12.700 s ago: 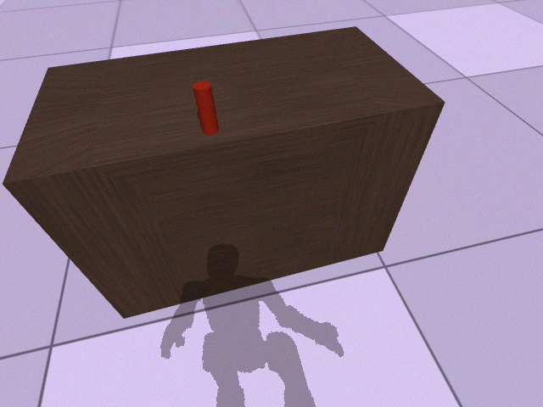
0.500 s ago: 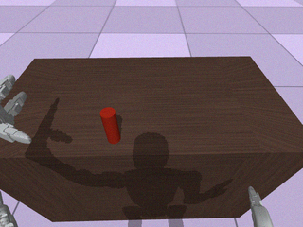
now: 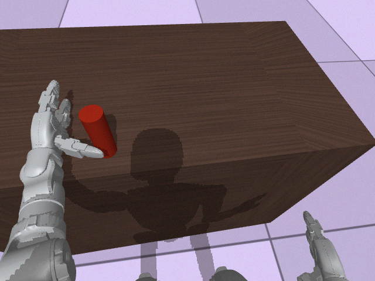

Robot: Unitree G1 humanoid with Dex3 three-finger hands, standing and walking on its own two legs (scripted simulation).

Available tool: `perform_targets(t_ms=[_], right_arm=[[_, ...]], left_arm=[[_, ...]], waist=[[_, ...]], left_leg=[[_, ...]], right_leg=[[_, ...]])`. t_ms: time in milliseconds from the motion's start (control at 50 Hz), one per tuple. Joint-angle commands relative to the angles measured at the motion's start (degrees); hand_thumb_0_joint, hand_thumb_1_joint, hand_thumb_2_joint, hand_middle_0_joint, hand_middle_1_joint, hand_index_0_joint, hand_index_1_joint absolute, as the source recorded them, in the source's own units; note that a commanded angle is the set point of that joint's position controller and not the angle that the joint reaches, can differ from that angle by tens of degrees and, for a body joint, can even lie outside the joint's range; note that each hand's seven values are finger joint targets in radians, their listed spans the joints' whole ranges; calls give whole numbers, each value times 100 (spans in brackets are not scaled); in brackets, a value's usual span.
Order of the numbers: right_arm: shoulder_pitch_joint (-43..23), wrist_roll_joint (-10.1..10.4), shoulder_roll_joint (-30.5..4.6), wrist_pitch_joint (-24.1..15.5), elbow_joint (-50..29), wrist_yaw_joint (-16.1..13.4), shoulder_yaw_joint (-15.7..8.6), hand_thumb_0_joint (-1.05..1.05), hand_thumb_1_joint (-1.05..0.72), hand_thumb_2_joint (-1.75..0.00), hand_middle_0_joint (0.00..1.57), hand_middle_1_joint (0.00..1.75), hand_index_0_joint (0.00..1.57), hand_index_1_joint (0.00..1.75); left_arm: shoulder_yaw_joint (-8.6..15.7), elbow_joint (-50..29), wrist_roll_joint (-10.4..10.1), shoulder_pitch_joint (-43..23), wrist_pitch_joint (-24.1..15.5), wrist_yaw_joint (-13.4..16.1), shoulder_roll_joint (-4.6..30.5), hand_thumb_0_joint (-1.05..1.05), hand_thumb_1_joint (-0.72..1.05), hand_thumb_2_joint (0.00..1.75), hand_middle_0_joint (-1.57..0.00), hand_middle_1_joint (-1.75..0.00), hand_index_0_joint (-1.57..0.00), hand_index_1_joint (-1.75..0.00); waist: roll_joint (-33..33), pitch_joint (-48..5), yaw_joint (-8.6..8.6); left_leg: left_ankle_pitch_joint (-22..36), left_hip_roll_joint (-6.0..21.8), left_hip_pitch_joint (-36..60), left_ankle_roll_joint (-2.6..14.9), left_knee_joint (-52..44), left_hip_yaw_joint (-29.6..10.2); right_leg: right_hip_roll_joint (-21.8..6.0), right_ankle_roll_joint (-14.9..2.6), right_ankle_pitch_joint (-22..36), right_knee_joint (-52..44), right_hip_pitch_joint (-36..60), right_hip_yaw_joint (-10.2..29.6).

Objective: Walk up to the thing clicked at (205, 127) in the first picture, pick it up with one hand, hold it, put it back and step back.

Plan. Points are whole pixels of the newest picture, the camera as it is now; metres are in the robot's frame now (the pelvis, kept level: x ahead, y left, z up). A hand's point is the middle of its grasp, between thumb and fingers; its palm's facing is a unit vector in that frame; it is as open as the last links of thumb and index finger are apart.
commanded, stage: close in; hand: left
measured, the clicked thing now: (100, 133) +0.41 +0.16 +0.08
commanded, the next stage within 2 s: rest palm in 0.36 s
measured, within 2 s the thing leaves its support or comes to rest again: leaves its support in 1.74 s
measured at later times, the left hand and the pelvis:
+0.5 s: hand (99, 130) +0.42 +0.16 +0.08, palm faces +0.04 -1.00 +0.04, open 17.1 cm; pelvis +0.01 -0.01 -0.01, yaw +1 degrees
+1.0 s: hand (104, 129) +0.42 +0.15 +0.08, palm faces +0.08 -1.00 +0.03, open 14.0 cm; pelvis +0.00 -0.01 -0.01, yaw +0 degrees
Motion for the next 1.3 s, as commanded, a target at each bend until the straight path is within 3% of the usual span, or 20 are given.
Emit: perform_targets(t_ms=[0, 80, 100, 160, 200, 280, 320, 420, 480, 580, 660, 760, 860, 940, 1000, 1060, 1100, 1180, 1240, 1280], right_arm=[[-46, 78, -743, -79, -1470, 8, -398, 0, 55, -5, 5, 5, 5, 5], [105, 172, -737, 125, -1448, -1, -500, 0, 56, -5, 5, 5, 5, 5], [116, 173, -622, 153, -1365, 24, -421, 0, 55, -5, 5, 5, 5, 5], [49, 224, -541, 236, -1405, 65, -360, 0, 55, -5, 5, 5, 5, 5], [197, 253, -882, 260, -1556, 39, -678, 0, 56, -5, 5, 5, 5, 5], [576, 273, -909, 320, -1696, 55, -773, 0, 56, -5, 5, 5, 5, 5], [764, 290, -768, 339, -1611, 71, -648, 0, 55, -5, 5, 5, 5, 5], [437, 270, -497, 401, -1862, 82, -394, 0, 53, -6, 5, 5, 5, 5], [293, 245, -754, 465, -1904, 62, -685, 0, 53, -6, 5, 5, 5, 5], [312, 239, -710, 541, -2002, 90, -758, 0, 52, -6, 5, 5, 5, 5], [283, 229, -572, 610, -2391, 92, -638, 0, 52, -5, 5, 5, 5, 5], [330, 217, -818, 645, -2153, 12, -904, 0, 51, -5, 5, 5, 5, 5], [609, 228, -601, 707, -1942, 43, -740, 0, 52, -5, 5, 5, 5, 5], [366, 226, -487, 650, -2206, 124, -584, 0, 50, -5, 5, 5, 5, 5], [305, 208, -623, 616, -2135, 98, -677, 0, 51, -5, 5, 5, 5, 5], [193, 217, -1014, 617, -2290, 44, -1019, 0, 51, -5, 5, 5, 5, 5], [337, 209, -753, 651, -2242, 74, -786, 0, 51, -5, 5, 5, 5, 5], [391, 230, -726, 688, -2187, 74, -841, 0, 51, -5, 5, 5, 5, 5], [340, 214, -545, 655, -1984, 98, -686, 0, 51, -5, 5, 5, 5, 5], [293, 217, -743, 614, -2076, 82, -830, 0, 51, -5, 5, 5, 5, 5]], left_arm=[[91, -1571, -46, -1863, -503, 458, 1170, 0, -47, 4, -4, -2, -5, -1], [103, -1747, -38, -1372, -383, 547, 1079, 0, -43, 4, -3, -1, -4, 0], [-249, -1636, -45, -1352, -338, 502, 647, 0, -41, 5, -3, -1, -4, 0], [-403, -1832, -41, -1369, -217, 440, 405, 0, -41, 7, -3, -1, -3, -1], [-371, -2040, -70, -1369, -141, 431, 497, 0, -36, 8, -2, -1, -3, 0], [-505, -2397, -120, -1425, -62, 520, 256, 0, -38, 8, -1, -1, -2, 0], [-378, -3119, -150, -1723, -119, 595, 501, 0, -39, 8, -2, 0, -2, 0], [-652, -2579, -46, -1220, 30, 778, 27, 0, -49, 6, -4, 0, -3, -1], [-585, -2905, 50, -1346, 72, 954, 222, 0, -47, 6, -9, 0, -4, -1], [-658, -2884, 54, -957, 41, 1208, -216, 0, -52, 1, -9, 0, -6, 0], [-725, -3101, 164, -1156, -57, 1253, -123, 0, -42, 11, -39, -21, -38, -21], [-734, -3099, 181, -1589, -56, 1378, -9, 0, -42, 13, -53, -30, -52, -30], [-507, -2532, 198, -1482, -30, 1312, 113, 0, -41, 20, -63, -40, -63, -40], [-946, -2100, 110, -1328, -65, 1103, -517, 0, -32, 34, -78, -55, -77, -55], [-919, -2699, 141, -1890, -167, 1139, -209, 0, -21, 42, -86, -63, -86, -63], [-672, -2316, 138, -1517, -134, 1289, -19, 0, -17, 46, -92, -69, -92, -69], [-590, -2434, 165, -1560, -210, 1369, 12, 0, -13, 49, -95, -73, -95, -72], [-473, -2230, 180, -1495, -330, 1388, 57, 0, -3, 63, -108, -86, -107, -86], [-811, -2180, 225, -1969, -384, 1278, -185, 0, 4, 71, -117, -96, -117, -96], [-686, -2220, 236, -2185, -390, 1269, 98, 0, 9, 75, -121, -99, -120, -99]], waist=[[771, -2903, 372], [318, -2700, 421], [314, -2351, 341], [318, -2133, 294], [210, -2107, 185], [201, -2118, 94], [373, -2340, 153], [209, -2129, 272], [560, -2098, 381], [190, -1871, 364], [-38, -2100, 305], [149, -2096, 233], [143, -1894, 235], [105, -1933, 212], [457, -2175, 255], [105, -2158, 280], [161, -2168, 306], [-81, -1915, 275], [177, -1847, 162], [372, -2126, 129]], left_leg=[[1583, -146, 1732, 86, -430, 26], [1824, -201, 1182, 182, -362, 115], [1749, -213, 1128, 188, -335, 146], [1810, -179, 1278, 208, -332, 131], [1741, -166, 1468, 216, -359, 126], [1647, -183, 1744, 198, -380, 91], [1786, -209, 1882, 209, -309, 141], [1707, -260, 1547, 246, -265, 175], [1396, -247, 1550, 190, -395, 162], [1125, -233, 1393, 188, -507, 151], [1273, -245, 1360, 219, -442, 170], [930, -274, 1473, 214, -487, 202], [1083, -283, 1281, 233, -441, 223], [1077, -276, 1291, 241, -432, 221], [1009, -274, 1470, 189, -448, 208], [845, -234, 1422, 192, -502, 156], [888, -234, 1352, 193, -482, 152], [818, -258, 1155, 208, -486, 169], [662, -249, 1167, 201, -477, 172], [800, -226, 1356, 182, -437, 146]], right_leg=[[76, -244, 1352, -360, 891, -290], [60, -168, 2022, -226, 1220, -201], [57, -152, 1976, -237, 1044, -174], [82, -185, 1883, -200, 653, -213], [91, -179, 1797, -210, 612, -221], [85, -164, 1645, -212, 519, -249], [49, -139, 1861, -188, 622, -223], [-20, -101, 1963, -213, 778, -139], [-21, -173, 1488, -232, 748, -158], [39, -197, 1252, -253, 766, -222], [25, -143, 1494, -225, 997, -186], [2, -146, 1225, -275, 773, -100], [-4, -150, 1414, -270, 759, -86], [6, -168, 1323, -257, 674, -127], [9, -194, 1234, -229, 611, -135], [32, -194, 1068, -235, 646, -168], [29, -200, 1096, -207, 721, -172], [46, -179, 1062, -195, 677, -173], [30, -194, 930, -168, 402, -143], [26, -210, 1023, -122, 348, -137]])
